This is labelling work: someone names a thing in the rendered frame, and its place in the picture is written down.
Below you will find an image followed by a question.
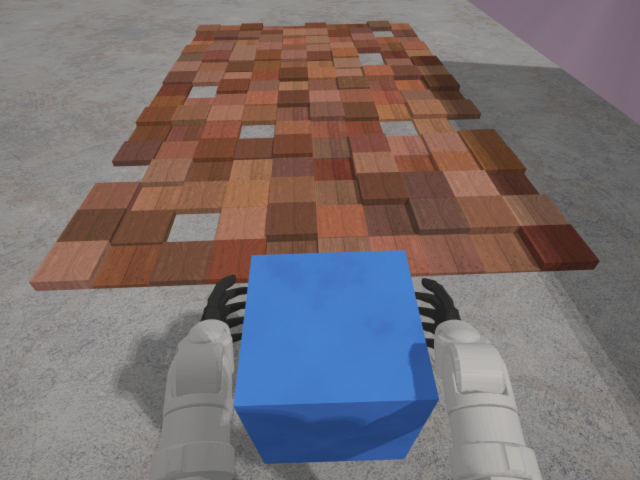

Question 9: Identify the robot right forearm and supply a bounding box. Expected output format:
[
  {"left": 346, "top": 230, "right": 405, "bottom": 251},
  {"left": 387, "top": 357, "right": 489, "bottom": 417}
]
[{"left": 434, "top": 320, "right": 542, "bottom": 480}]

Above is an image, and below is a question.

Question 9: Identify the robot left forearm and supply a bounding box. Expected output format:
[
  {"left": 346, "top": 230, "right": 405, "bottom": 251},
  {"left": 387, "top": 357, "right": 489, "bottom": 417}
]
[{"left": 149, "top": 319, "right": 235, "bottom": 480}]

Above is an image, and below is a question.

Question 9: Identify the carton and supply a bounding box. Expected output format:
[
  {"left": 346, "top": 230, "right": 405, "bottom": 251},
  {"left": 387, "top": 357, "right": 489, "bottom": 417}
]
[{"left": 233, "top": 250, "right": 439, "bottom": 464}]

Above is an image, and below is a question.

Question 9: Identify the left robot hand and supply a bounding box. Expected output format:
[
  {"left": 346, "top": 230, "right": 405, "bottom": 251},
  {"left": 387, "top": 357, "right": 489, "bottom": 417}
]
[{"left": 200, "top": 275, "right": 248, "bottom": 343}]

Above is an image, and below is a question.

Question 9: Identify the right robot hand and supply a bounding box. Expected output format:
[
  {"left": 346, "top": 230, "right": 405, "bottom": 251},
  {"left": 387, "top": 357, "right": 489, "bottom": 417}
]
[{"left": 415, "top": 278, "right": 461, "bottom": 349}]

